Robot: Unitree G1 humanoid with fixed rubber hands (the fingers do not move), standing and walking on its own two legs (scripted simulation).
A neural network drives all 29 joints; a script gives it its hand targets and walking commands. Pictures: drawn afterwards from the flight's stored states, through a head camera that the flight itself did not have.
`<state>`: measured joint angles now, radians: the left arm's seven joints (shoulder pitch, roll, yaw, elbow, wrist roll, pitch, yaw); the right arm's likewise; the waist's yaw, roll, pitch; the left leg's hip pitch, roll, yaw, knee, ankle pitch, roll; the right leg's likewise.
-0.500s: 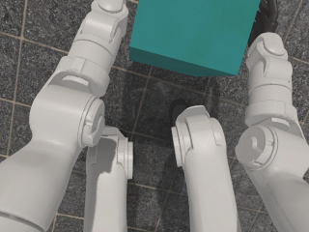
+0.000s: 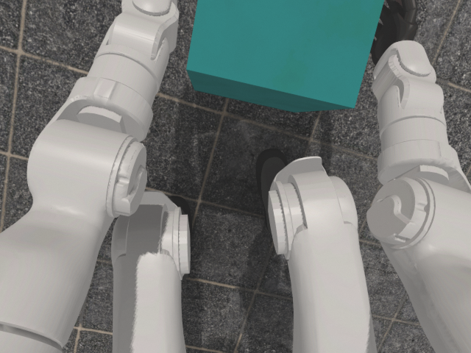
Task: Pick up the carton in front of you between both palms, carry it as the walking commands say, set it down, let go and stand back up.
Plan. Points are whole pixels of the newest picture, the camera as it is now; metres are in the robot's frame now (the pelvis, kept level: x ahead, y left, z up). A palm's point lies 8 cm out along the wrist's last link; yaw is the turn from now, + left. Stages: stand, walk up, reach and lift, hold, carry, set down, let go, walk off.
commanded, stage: set down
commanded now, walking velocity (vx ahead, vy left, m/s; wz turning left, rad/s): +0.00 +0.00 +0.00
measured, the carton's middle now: (269, 32) +0.50 -0.15 -0.26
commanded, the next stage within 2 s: let go in 1.46 s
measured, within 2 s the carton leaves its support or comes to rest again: neither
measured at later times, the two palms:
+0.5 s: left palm out of the picture +0.56 -0.01 -0.19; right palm (431, 41) +0.44 -0.36 -0.19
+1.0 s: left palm out of the picture +0.59 -0.01 -0.01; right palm out of the picture +0.43 -0.36 -0.02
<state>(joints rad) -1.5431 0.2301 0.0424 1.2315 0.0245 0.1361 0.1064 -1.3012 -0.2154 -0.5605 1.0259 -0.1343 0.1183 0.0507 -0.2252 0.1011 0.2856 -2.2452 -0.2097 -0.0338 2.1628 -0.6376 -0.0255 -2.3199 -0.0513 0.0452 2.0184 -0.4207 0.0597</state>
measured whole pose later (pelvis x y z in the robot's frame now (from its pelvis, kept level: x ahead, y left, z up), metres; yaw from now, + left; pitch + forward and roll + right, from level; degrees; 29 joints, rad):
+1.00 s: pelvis +0.00 -0.02 +0.09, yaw -3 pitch +44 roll +2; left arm -1.37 0.31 0.09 1.00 -0.02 0.23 0.09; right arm -1.13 -0.26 -0.40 0.83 0.10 0.17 -0.04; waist -0.22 0.06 0.06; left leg -2.01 -0.09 -0.02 1.86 -0.62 -0.03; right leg -2.14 0.01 0.03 1.73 -0.36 0.01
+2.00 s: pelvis +0.09 -0.05 +0.34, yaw -5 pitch +24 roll +2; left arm -0.31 0.06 0.16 0.57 0.12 0.07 0.12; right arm -0.17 -0.24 -0.11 0.49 0.01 0.06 0.13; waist -0.13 0.00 -0.01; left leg -0.81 -0.04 -0.09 0.79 -0.39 -0.04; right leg -0.95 0.04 0.02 0.77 -0.23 -0.04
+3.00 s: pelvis +0.13 -0.02 +0.38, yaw -6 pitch +0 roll +0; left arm 0.20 0.25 0.03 0.64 0.05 0.04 0.01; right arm 0.23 -0.30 -0.05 0.53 -0.05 0.08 0.00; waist -0.01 0.05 0.00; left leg -0.14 -0.03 -0.07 0.52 -0.38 0.01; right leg -0.29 0.03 0.04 0.53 -0.24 0.00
